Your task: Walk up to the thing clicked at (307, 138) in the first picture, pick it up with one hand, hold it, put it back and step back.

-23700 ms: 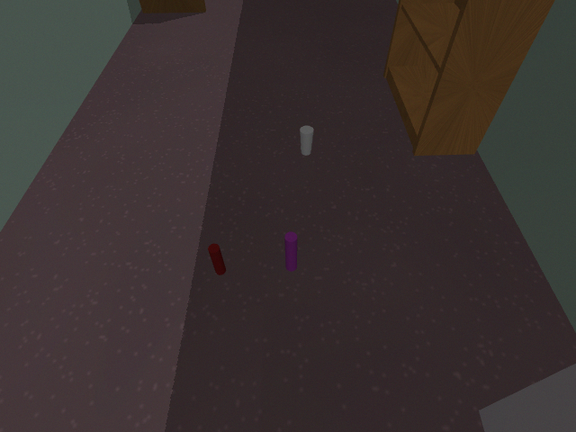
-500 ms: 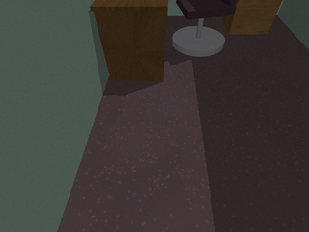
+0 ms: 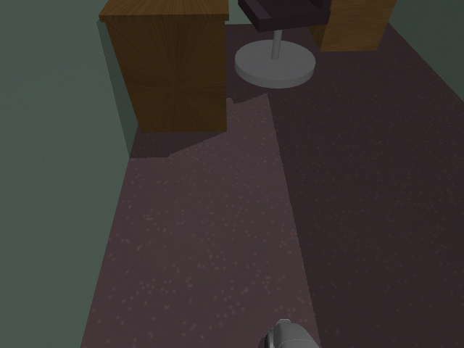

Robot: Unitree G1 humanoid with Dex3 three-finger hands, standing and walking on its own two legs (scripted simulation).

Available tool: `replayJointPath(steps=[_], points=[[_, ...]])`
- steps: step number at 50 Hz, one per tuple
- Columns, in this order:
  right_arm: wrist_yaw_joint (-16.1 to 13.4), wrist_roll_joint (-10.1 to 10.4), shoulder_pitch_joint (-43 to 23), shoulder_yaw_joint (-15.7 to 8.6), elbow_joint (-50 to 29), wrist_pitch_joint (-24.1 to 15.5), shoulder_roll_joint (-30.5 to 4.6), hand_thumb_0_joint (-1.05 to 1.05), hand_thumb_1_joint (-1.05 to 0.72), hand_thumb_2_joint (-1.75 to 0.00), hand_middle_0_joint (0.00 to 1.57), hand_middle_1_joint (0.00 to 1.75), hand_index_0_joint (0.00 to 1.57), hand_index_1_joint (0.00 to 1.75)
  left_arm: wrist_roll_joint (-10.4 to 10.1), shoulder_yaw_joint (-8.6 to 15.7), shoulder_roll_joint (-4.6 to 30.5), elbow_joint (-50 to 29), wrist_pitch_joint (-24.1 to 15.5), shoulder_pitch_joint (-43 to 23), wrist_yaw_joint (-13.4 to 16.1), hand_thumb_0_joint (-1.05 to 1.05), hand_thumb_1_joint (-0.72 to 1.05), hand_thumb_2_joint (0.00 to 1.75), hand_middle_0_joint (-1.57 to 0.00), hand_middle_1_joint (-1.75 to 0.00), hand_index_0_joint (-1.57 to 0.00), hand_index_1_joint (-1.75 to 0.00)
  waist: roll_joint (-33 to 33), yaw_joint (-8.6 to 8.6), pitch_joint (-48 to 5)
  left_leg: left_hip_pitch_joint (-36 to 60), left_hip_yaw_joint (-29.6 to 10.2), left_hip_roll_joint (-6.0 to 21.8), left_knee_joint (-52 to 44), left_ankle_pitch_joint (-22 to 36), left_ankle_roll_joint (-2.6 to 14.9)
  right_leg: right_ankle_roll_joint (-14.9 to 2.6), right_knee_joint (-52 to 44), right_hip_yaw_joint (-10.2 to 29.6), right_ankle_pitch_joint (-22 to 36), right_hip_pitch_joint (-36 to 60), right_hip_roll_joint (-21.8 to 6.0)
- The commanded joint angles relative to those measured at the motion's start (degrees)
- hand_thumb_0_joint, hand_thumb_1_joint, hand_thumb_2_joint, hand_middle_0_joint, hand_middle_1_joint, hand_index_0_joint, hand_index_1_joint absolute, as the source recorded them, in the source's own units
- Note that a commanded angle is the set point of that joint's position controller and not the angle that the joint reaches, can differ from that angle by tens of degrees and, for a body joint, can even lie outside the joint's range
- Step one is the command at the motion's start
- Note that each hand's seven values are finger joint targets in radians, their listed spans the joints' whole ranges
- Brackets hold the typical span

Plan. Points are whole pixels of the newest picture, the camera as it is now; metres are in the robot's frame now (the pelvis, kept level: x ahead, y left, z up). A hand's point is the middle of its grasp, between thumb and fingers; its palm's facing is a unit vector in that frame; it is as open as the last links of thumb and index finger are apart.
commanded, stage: walk up
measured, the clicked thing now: out of the picture -0.45 -0.84 -0.70
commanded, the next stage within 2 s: none
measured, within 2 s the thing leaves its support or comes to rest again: neither
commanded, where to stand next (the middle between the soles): +0.69 -0.03 m, yaw +1 degrees
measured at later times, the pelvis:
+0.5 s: pelvis +0.24 -0.02 -0.01, yaw +1 degrees
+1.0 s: pelvis +0.45 -0.04 -0.04, yaw -13 degrees
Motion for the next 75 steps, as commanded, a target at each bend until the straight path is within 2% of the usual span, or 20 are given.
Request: replayJointPath(steps=[1, 4, 6, 11, 21, 25, 27, 28, 32, 41, 45, 46, 48, 53, 58, 64, 67, 69, 70, 75], points=[[-1.2, 0.2, -2.7, -4.0, -6.4, -0.9, -16.0, 0.00, -0.90, -0.90, 0.20, 0.30, 0.20, 0.30, -0.2, 1.8, 8.3, -7.1, -3.0, -7.8, 0.6, 0.00, 0.90, 0.90, -0.20, -0.30, -0.20, -0.30, 9.3, -0.02, 2.0, -5.9, -6.5, 12.8, -3.9, 12.2, 10.40, -1.71, -6.5, -4.7, 0.5, 6.4, 1.3], [-1.6, 0.6, 0.4, -2.1, -8.1, -0.5, -11.8, 0.00, -0.90, -0.90, 0.20, 0.30, 0.20, 0.30, -0.2, 4.3, 12.7, -3.0, -4.1, 8.4, 2.4, 0.00, 0.90, 0.90, -0.20, -0.30, -0.20, -0.30, -5.5, 7.85, -9.4, -13.6, -1.2, 6.8, 27.4, 20.2, 6.38, -3.64, -12.5, -3.4, -2.7, 33.0, 2.8], [-1.8, 1.7, -0.1, -1.9, -9.4, 0.0, -12.8, 0.00, -0.90, -0.90, 0.20, 0.30, 0.20, 0.30, -1.4, 6.0, 20.6, -4.7, -4.4, 12.8, 3.5, 0.00, 0.90, 0.90, -0.20, -0.30, -0.20, -0.30, -13.3, 9.25, -11.9, -34.7, -7.2, -2.4, 48.7, -11.3, 3.20, -15.96, -24.9, 39.8, -14.3, 40.8, -19.1], [-0.8, 1.5, 1.8, -2.0, -5.9, 0.8, -11.8, 0.00, -0.90, -0.90, 0.20, 0.30, 0.20, 0.30, -1.7, 3.3, 12.1, -9.0, -5.0, 1.6, 4.3, 0.00, 0.90, 0.90, -0.20, -0.30, -0.20, -0.30, -5.2, 2.56, 0.3, -30.3, -10.9, 4.0, 42.6, 0.8, 2.69, -12.39, -25.8, 12.6, -8.6, 17.5, -9.7], [1.6, 0.1, -8.2, -2.7, -10.0, -0.5, -9.8, 0.00, -0.90, -0.90, 0.20, 0.30, 0.20, 0.30, -0.5, 3.5, 13.6, -13.0, -6.0, 3.0, 3.5, 0.00, 0.90, 0.90, -0.20, -0.30, -0.20, -0.30, -4.6, 4.52, 0.4, -24.5, -4.4, 3.3, 15.8, 10.2, 1.22, -12.02, -24.1, 4.8, -9.0, 14.8, -9.2], [0.6, -0.1, 1.1, -4.2, -7.0, -1.5, -12.6, 0.00, -0.90, -0.90, 0.20, 0.30, 0.20, 0.30, -0.6, 1.9, 11.7, -13.2, -5.4, 3.2, 3.7, 0.00, 0.90, 0.90, -0.20, -0.30, -0.20, -0.30, 4.2, -1.95, -4.0, -3.9, -2.7, -0.7, 10.3, 7.0, 3.67, -8.47, -4.9, -0.1, 5.0, 8.0, -5.6], [-0.6, -0.8, 9.0, -6.2, -7.8, -2.2, -20.8, 0.00, -0.90, -0.90, 0.20, 0.30, 0.20, 0.30, -2.1, 0.7, 7.3, -13.4, -5.0, 7.6, 4.3, 0.00, 0.90, 0.90, -0.20, -0.30, -0.20, -0.30, 20.4, -4.14, -8.3, 8.8, -44.2, 21.4, -6.1, -8.9, 13.27, -2.70, 24.7, -3.2, -18.2, -11.2, 8.5], [-0.7, 1.2, 6.5, -6.4, -8.3, -1.8, -21.2, 0.00, -0.90, -0.90, 0.20, 0.30, 0.20, 0.30, -1.2, 1.6, 12.6, -12.2, -4.6, 5.5, 5.2, 0.00, 0.90, 0.90, -0.20, -0.30, -0.20, -0.30, 11.9, -3.88, -7.8, 4.7, -46.6, 24.0, -6.0, -8.6, 17.42, -3.32, 30.0, 3.9, -20.6, -11.0, 4.5], [-1.4, 1.7, -1.5, -3.4, -10.1, -1.9, -15.0, 0.00, -0.90, -0.90, 0.20, 0.30, 0.20, 0.30, -1.9, 1.3, 11.5, -8.6, -4.3, 9.6, 4.5, 0.00, 0.90, 0.90, -0.20, -0.30, -0.20, -0.30, 11.0, 1.68, -1.4, -8.0, -19.7, 15.8, -3.6, 12.7, 12.68, -2.39, 22.5, 3.9, -11.4, -4.5, -0.8], [0.6, 0.5, -11.5, -4.8, -16.8, -0.4, -14.6, 0.00, -0.90, -0.90, 0.20, 0.30, 0.20, 0.30, -1.1, 2.6, 10.7, -12.0, -1.1, 3.9, 1.8, 0.00, 0.90, 0.90, -0.20, -0.30, -0.20, -0.30, 13.1, 1.03, -0.2, -14.0, -0.3, 14.1, -2.7, -0.3, 9.32, -0.31, 2.5, -4.5, -0.1, 6.4, -3.9], [1.2, 0.6, -13.2, -4.7, -18.0, 1.7, -13.8, 0.00, -0.90, -0.90, 0.20, 0.30, 0.20, 0.30, -0.4, 4.7, 13.0, -9.0, -2.1, 17.3, 3.4, 0.00, 0.90, 0.90, -0.20, -0.30, -0.20, -0.30, 0.3, 8.36, -4.3, -22.7, 4.8, 9.4, 24.0, 9.3, 7.05, -2.59, -2.9, -6.7, -3.9, 25.4, 2.1], [1.4, 0.9, -12.7, -3.7, -18.9, 1.9, -11.2, 0.00, -0.90, -0.90, 0.20, 0.30, 0.20, 0.30, -0.3, 6.1, 16.1, -8.2, -2.9, 24.8, 4.8, 0.00, 0.90, 0.90, -0.20, -0.30, -0.20, -0.30, -8.6, 13.01, -6.4, -29.3, 4.1, 4.5, 41.5, 9.3, 4.51, -5.62, -9.3, 3.9, -10.2, 32.5, 0.4], [1.7, 1.6, -13.4, -3.1, -22.5, 2.1, -11.3, 0.00, -0.90, -0.90, 0.20, 0.30, 0.20, 0.30, -1.0, 6.1, 21.6, -12.2, -4.0, 20.3, 6.3, 0.00, 0.90, 0.90, -0.20, -0.30, -0.20, -0.30, -15.3, 8.18, -5.9, -46.3, -11.1, -3.3, 54.2, -16.6, 0.56, -18.00, -27.4, 54.4, -17.9, 31.6, -17.4], [1.4, 0.8, -9.0, -3.2, -17.7, 3.5, -13.4, 0.00, -0.90, -0.90, 0.20, 0.30, 0.20, 0.30, -1.6, 4.7, 16.9, -14.6, -4.9, 9.7, 8.7, 0.00, 0.90, 0.90, -0.20, -0.30, -0.20, -0.30, -6.2, 0.86, -1.2, -37.1, -13.2, 3.1, 42.9, -5.1, 0.24, -11.20, -21.1, 26.4, -12.9, 15.2, -7.0], [3.2, -0.9, -12.7, -4.0, -20.5, 5.0, -14.0, 0.00, -0.90, -0.90, 0.20, 0.30, 0.20, 0.30, -0.6, 4.8, 18.9, -16.9, -6.2, 13.6, 9.7, 0.00, 0.90, 0.90, -0.20, -0.30, -0.20, -0.30, -4.8, 2.85, -1.8, -39.8, -12.6, 3.4, 37.9, 2.2, -1.63, -12.14, -20.7, 25.2, -17.8, 13.6, -5.8], [2.0, -0.2, -16.1, -3.5, -19.8, 4.1, -11.2, 0.00, -0.90, -0.90, 0.20, 0.30, 0.20, 0.30, 0.0, 4.1, 17.9, -18.9, -5.5, 12.1, 10.4, 0.00, 0.90, 0.90, -0.20, -0.30, -0.20, -0.30, -9.7, 3.12, -4.2, -31.4, -9.4, -0.5, 27.3, 4.3, -0.40, -10.24, -6.1, 20.3, 20.6, 11.3, -3.3], [1.1, -0.1, -3.8, -5.3, -15.6, 3.9, -12.6, 0.00, -0.90, -0.90, 0.20, 0.30, 0.20, 0.30, -0.5, 2.9, 15.8, -21.0, -3.6, 5.2, 10.9, 0.00, 0.90, 0.90, -0.20, -0.30, -0.20, -0.30, -5.6, -4.91, -5.4, -5.2, -7.4, -3.4, 15.7, 10.3, 1.02, -3.78, 4.3, 15.7, 10.1, -6.4, 2.4], [0.1, -0.8, -4.8, -6.0, -17.1, 3.9, -18.8, 0.00, -0.90, -0.90, 0.20, 0.30, 0.20, 0.30, -0.9, 0.9, 9.4, -20.5, -2.1, 12.1, 11.9, 0.00, 0.90, 0.90, -0.20, -0.30, -0.20, -0.30, 16.0, -1.79, -5.2, -9.0, -34.6, 21.3, -1.2, 1.4, 6.37, 0.44, 28.1, 5.4, -25.4, -12.1, 12.2], [-0.3, 1.5, -8.8, -7.0, -18.1, 3.8, -22.3, 0.00, -0.90, -0.90, 0.20, 0.30, 0.20, 0.30, -1.1, 1.2, 11.9, -17.7, -2.3, 14.9, 12.2, 0.00, 0.90, 0.90, -0.20, -0.30, -0.20, -0.30, 15.8, 1.22, -7.8, -13.5, -44.4, 26.6, -5.4, -7.5, 13.08, -0.50, 35.2, 7.2, -25.4, -10.0, 6.9], [-1.7, 1.0, -11.6, -4.2, -15.6, 2.3, -16.4, 0.00, -0.90, -0.90, 0.20, 0.30, 0.20, 0.30, -1.6, 1.8, 12.0, -12.4, -1.0, 12.1, 7.4, 0.00, 0.90, 0.90, -0.20, -0.30, -0.20, -0.30, 16.4, 1.71, -5.2, -16.9, -21.1, 14.5, 2.7, -1.5, 10.93, -0.81, 28.4, 5.1, -14.6, -5.5, 2.9]])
